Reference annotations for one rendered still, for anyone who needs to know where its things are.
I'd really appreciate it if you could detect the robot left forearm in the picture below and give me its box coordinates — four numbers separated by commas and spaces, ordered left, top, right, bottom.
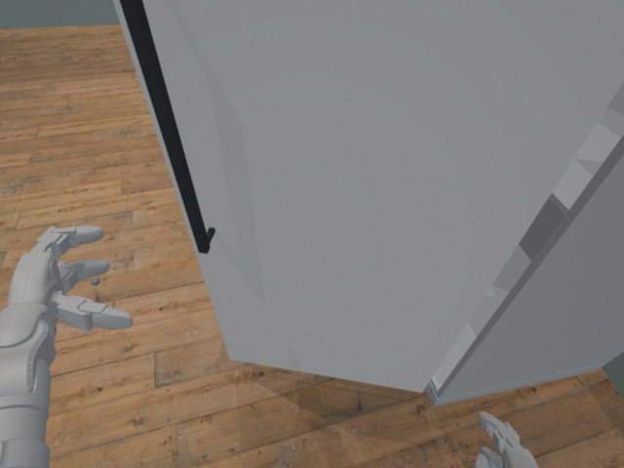
0, 302, 57, 468

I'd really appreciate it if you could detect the left robot hand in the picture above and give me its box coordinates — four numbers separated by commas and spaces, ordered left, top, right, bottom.
7, 226, 133, 332

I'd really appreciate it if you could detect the handle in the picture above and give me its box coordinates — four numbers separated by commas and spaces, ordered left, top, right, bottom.
120, 0, 215, 254

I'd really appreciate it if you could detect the right robot hand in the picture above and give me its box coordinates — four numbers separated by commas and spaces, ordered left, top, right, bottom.
475, 411, 538, 468

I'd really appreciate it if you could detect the fridge door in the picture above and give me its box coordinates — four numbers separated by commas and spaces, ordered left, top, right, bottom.
113, 0, 624, 393

